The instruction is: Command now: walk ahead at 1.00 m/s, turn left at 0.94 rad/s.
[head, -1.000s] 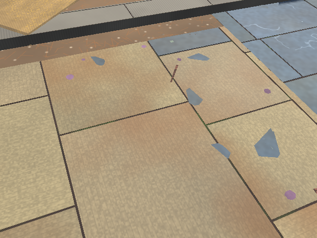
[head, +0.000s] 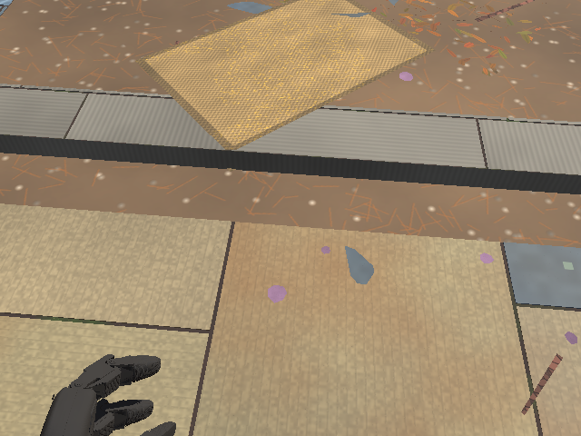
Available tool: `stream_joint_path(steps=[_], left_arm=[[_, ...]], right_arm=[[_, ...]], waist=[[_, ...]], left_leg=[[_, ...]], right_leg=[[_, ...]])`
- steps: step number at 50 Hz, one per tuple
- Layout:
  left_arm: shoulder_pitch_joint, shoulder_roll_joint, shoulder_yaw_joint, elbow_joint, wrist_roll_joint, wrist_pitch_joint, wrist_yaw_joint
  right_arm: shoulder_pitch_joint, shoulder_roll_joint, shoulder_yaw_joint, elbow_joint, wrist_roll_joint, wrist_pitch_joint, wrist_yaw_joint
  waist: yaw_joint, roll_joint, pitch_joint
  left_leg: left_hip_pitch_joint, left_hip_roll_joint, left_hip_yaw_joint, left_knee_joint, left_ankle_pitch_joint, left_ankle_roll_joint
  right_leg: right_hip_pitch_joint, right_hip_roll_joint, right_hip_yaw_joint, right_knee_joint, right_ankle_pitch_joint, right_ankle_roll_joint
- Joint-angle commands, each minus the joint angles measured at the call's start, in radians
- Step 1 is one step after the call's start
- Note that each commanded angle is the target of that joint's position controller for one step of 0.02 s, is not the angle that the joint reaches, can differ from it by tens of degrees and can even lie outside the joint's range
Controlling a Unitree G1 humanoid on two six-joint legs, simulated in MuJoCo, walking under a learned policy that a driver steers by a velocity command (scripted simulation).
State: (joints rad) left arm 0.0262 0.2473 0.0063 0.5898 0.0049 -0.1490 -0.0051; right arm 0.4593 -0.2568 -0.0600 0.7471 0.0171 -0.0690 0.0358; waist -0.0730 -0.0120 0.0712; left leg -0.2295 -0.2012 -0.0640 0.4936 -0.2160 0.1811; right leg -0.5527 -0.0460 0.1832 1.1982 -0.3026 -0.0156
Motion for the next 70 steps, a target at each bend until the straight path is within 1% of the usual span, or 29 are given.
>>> stream_joint_path(steps=[1, 4, 7, 9, 11, 12, 13, 14, 16, 18, 20, 22, 25, 29, 30, 31, 32, 33, 35, 38, 44, 50, 51, 52, 53, 54, 56, 64, 70], left_arm=[[-0.020, 0.101, 0.035, -0.064, 0.021, 0.016, 0.015], [-0.155, 0.043, 0.025, -0.118, 0.011, 0.013, 0.007], [-0.170, 0.100, 0.058, -0.132, -0.028, 0.002, 0.001], [-0.177, 0.139, 0.078, -0.139, -0.028, -0.010, 0.002], [-0.012, 0.185, 0.111, -0.109, -0.017, -0.025, 0.007], [0.222, 0.208, 0.113, -0.065, -0.003, -0.021, 0.005], [0.319, 0.278, 0.112, -0.029, 0.042, -0.016, -0.003], [0.351, 0.264, 0.120, 0.006, 0.022, -0.007, -0.027], [0.227, 0.106, 0.075, -0.006, 0.013, 0.029, -0.023], [0.181, 0.122, 0.063, 0.022, -0.003, 0.038, -0.022], [0.185, 0.131, 0.064, 0.055, -0.011, 0.042, -0.017], [0.164, 0.198, 0.088, 0.061, -0.014, 0.068, -0.002], [0.162, 0.258, 0.112, 0.058, -0.033, 0.107, 0.016], [0.143, 0.215, 0.108, 0.038, -0.048, 0.139, 0.037], [0.169, 0.178, 0.099, 0.039, -0.045, 0.143, 0.037], [0.243, 0.105, 0.079, 0.042, -0.030, 0.146, 0.030], [0.328, 0.113, 0.078, 0.027, -0.036, 0.148, 0.033], [0.340, 0.186, 0.097, 0.025, -0.036, 0.150, 0.034], [0.362, 0.234, 0.123, 0.069, -0.038, 0.182, 0.046], [0.338, 0.181, 0.116, 0.046, -0.030, 0.203, 0.044], [0.198, 0.118, 0.081, -0.038, -0.026, 0.199, -0.001], [0.222, 0.169, 0.111, -0.051, -0.029, 0.230, -0.023], [0.279, 0.207, 0.130, -0.032, -0.023, 0.229, -0.009], [0.326, 0.349, 0.165, -0.043, -0.019, 0.222, 0.014], [0.262, 0.385, 0.157, -0.090, 0.022, 0.196, 0.012], [0.266, 0.316, 0.141, -0.085, 0.030, 0.174, 0.001], [0.185, 0.245, 0.115, -0.066, -0.002, 0.161, 0.011], [0.103, 0.195, 0.075, -0.046, 0.005, 0.171, 0.034], [0.092, 0.179, 0.064, 0.002, 0.004, 0.171, 0.012]], right_arm=[[-0.109, -0.130, -0.032, -0.110, 0.018, -0.026, -0.037], [-0.091, -0.147, -0.040, -0.087, 0.019, -0.005, -0.052], [-0.062, -0.147, -0.047, -0.059, 0.031, -0.002, -0.053], [-0.047, -0.144, -0.057, -0.042, 0.034, 0.012, -0.062], [-0.093, -0.151, -0.065, -0.061, 0.026, 0.031, -0.067], [-0.134, -0.102, -0.043, -0.092, -0.003, 0.034, -0.063], [0.069, 0.047, -0.004, -0.114, -0.012, 0.033, -0.058], [0.166, -0.081, -0.002, -0.087, 0.019, 0.035, -0.055], [-0.085, -0.143, -0.005, -0.094, 0.005, 0.046, -0.050], [-0.274, -0.133, -0.004, -0.161, -0.042, 0.027, -0.049], [-0.286, -0.071, 0.018, -0.186, -0.053, 0.011, -0.051], [-0.282, -0.049, 0.032, -0.176, -0.034, 0.007, -0.055], [-0.303, -0.090, 0.025, -0.163, -0.016, 0.024, -0.052], [-0.347, -0.125, 0.006, -0.183, -0.024, 0.040, -0.048], [-0.334, -0.149, -0.005, -0.184, -0.030, 0.040, -0.053], [-0.302, -0.200, -0.015, -0.194, -0.046, 0.048, -0.065], [-0.318, -0.204, -0.014, -0.202, -0.079, 0.059, -0.063], [-0.356, -0.180, -0.016, -0.199, -0.072, 0.058, -0.060], [-0.448, -0.095, 0.003, -0.208, -0.048, 0.052, -0.060], [-0.469, -0.102, -0.004, -0.193, -0.046, 0.048, -0.066], [-0.410, -0.166, -0.041, -0.149, -0.040, 0.065, -0.071], [-0.391, -0.196, -0.069, -0.115, 0.014, 0.050, -0.040], [-0.333, -0.159, -0.064, -0.088, 0.012, 0.048, -0.034], [-0.301, -0.111, -0.048, -0.108, -0.027, 0.049, -0.028], [-0.371, -0.111, -0.040, -0.158, -0.048, 0.050, -0.039], [-0.439, -0.164, -0.053, -0.154, -0.031, 0.056, -0.049], [-0.405, -0.158, -0.055, -0.123, -0.019, 0.067, -0.072], [-0.331, -0.118, -0.029, -0.085, -0.017, 0.081, -0.063], [-0.322, -0.122, -0.022, -0.087, -0.012, 0.076, -0.052]], waist=[[0.070, -0.047, 0.032], [-0.005, 0.045, 0.032], [-0.029, 0.099, -0.013], [-0.025, 0.119, -0.006], [0.084, 0.131, -0.136], [0.186, 0.140, -0.325], [0.069, -0.265, -0.522], [0.078, -0.406, -0.618], [0.137, -0.124, -0.328], [0.109, -0.020, -0.161], [0.069, -0.046, -0.151], [0.055, -0.071, -0.202], [0.039, -0.083, -0.239], [0.009, -0.089, -0.178], [0.010, -0.068, -0.168], [0.032, 0.097, -0.225], [0.075, 0.222, -0.258], [0.093, 0.247, -0.201], [0.111, 0.157, -0.126], [0.114, 0.141, -0.103], [0.063, 0.134, -0.162], [0.107, 0.136, -0.172], [0.122, 0.056, -0.176], [0.106, -0.269, -0.169], [0.115, -0.338, -0.223], [0.174, -0.187, -0.250], [0.110, -0.090, -0.197], [0.084, -0.116, -0.188], [0.099, -0.137, -0.129]], left_leg=[[-0.113, 0.211, -0.371, -0.297, 0.018, 0.147], [-0.204, 0.149, -0.302, -0.266, 0.015, 0.072], [-0.127, 0.171, -0.379, -0.202, -0.069, 0.037], [0.024, 0.176, -0.421, -0.081, 0.090, -0.001], [0.101, 0.136, -0.392, 0.198, 0.404, -0.080], [0.021, 0.137, -0.321, 0.475, 0.341, -0.120], [-0.312, -0.008, -0.217, 0.828, -0.459, -0.184], [-0.434, 0.064, -0.207, 1.044, -0.450, -0.207], [-0.469, 0.148, -0.128, 1.005, -0.306, -0.234], [-0.428, 0.193, -0.070, 0.826, -0.297, -0.231], [-0.368, 0.213, -0.034, 0.565, -0.305, -0.237], [-0.236, 0.179, -0.001, 0.370, -0.231, -0.254], [-0.071, 0.126, -0.013, 0.215, -0.023, -0.238], [0.116, 0.146, -0.059, -0.022, 0.174, -0.206], [0.188, 0.215, -0.079, -0.086, 0.211, -0.174], [0.302, 0.450, -0.259, -0.113, 0.282, -0.081], [0.253, 0.632, -0.462, -0.169, 0.239, 0.049], [0.171, 0.645, -0.487, -0.208, 0.179, 0.104], [0.105, 0.503, -0.276, -0.205, 0.103, 0.035], [0.035, 0.451, -0.087, -0.211, 0.274, 0.035], [0.106, 0.495, 0.050, -0.188, 0.352, 0.056], [0.083, 0.523, 0.164, -0.019, 0.285, -0.065], [-0.012, 0.469, 0.215, 0.110, 0.174, -0.134], [-0.317, 0.339, 0.301, 0.441, -0.267, -0.239], [-0.510, 0.223, 0.134, 0.671, -0.481, -0.279], [-0.511, 0.237, 0.042, 0.757, -0.427, -0.260], [-0.501, 0.267, 0.015, 0.708, -0.270, -0.235], [-0.299, 0.247, 0.028, 0.441, -0.108, -0.270], [-0.125, 0.236, 0.042, 0.185, -0.143, -0.243]], right_leg=[[-0.030, -0.005, -0.075, -0.253, 0.119, 0.063], [0.113, 0.060, -0.129, -0.555, 0.366, 0.091], [0.215, 0.086, -0.084, -0.680, 0.426, 0.103], [0.187, 0.099, -0.074, -0.770, 0.374, 0.084], [0.373, 0.098, -0.105, -0.815, 0.416, 0.034], [0.656, -0.035, -0.047, -0.688, 0.497, -0.026], [1.048, -0.350, 0.439, -0.677, 0.786, -0.209], [1.089, -0.437, 0.752, -0.725, 0.457, -0.316], [0.800, -0.260, 0.401, -0.790, 0.460, -0.247], [0.548, -0.160, 0.234, -0.803, 0.807, -0.212], [0.492, -0.110, 0.197, -0.817, 0.972, -0.203], [0.416, -0.110, 0.192, -0.833, 1.026, -0.230], [0.314, -0.087, 0.199, -0.849, 0.776, -0.199], [0.168, -0.011, 0.262, -0.807, 0.318, -0.100], [0.110, 0.032, 0.248, -0.743, 0.151, -0.060], [0.020, 0.107, 0.143, -0.508, -0.235, -0.006], [-0.060, 0.163, -0.006, -0.302, -0.394, 0.016], [-0.093, 0.077, -0.067, -0.148, -0.320, 0.054], [-0.110, 0.028, -0.086, -0.015, -0.194, 0.100], [-0.090, -0.005, -0.135, 0.057, -0.088, 0.142], [0.021, -0.053, -0.194, -0.268, -0.007, 0.126], [0.268, 0.006, -0.268, -0.631, 0.093, 0.013], [0.403, 0.021, -0.218, -0.722, 0.217, -0.032], [0.607, -0.219, 0.133, -0.793, 0.672, -0.144], [0.588, -0.371, 0.362, -0.802, 0.753, -0.341], [0.566, -0.331, 0.268, -0.825, 0.675, -0.334], [0.508, -0.231, 0.126, -0.811, 0.548, -0.227], [0.424, -0.167, 0.048, -0.826, 0.475, -0.214], [0.330, -0.164, 0.115, -0.819, 0.327, -0.223]])
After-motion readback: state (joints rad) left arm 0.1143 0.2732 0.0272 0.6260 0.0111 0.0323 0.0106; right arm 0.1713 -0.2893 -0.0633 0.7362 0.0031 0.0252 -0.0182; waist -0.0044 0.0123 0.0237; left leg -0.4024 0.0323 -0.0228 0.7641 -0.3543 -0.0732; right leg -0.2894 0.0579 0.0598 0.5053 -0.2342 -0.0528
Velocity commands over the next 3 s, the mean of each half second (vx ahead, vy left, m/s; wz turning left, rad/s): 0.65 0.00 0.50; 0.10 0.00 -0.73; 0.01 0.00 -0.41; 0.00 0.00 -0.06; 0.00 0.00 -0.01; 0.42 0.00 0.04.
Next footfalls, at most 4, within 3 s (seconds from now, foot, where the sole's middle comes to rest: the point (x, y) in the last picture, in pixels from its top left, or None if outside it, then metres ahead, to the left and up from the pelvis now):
0.24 right None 0.46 -0.15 -0.77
0.62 left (248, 431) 0.50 0.08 -0.77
1.02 right None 0.46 -0.20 -0.77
1.46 left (270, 412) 0.54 0.03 -0.77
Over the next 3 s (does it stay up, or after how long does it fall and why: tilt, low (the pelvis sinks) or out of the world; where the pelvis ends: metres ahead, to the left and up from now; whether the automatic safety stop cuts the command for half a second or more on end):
stays up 0.53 -0.15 0.00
